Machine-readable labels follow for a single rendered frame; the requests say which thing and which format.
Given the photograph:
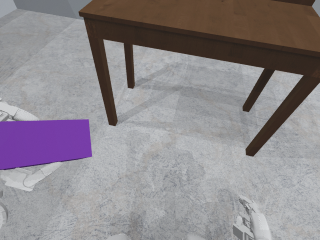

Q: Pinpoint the robot left hand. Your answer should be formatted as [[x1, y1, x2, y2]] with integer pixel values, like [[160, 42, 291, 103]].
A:
[[0, 98, 63, 192]]

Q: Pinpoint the sponge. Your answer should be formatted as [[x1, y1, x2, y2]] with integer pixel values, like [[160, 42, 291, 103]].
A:
[[0, 119, 92, 170]]

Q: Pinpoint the robot right hand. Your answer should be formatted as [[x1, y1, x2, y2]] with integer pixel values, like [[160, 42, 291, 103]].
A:
[[233, 195, 272, 240]]

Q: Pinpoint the table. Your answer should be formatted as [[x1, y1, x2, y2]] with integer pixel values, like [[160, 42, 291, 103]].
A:
[[78, 0, 320, 157]]

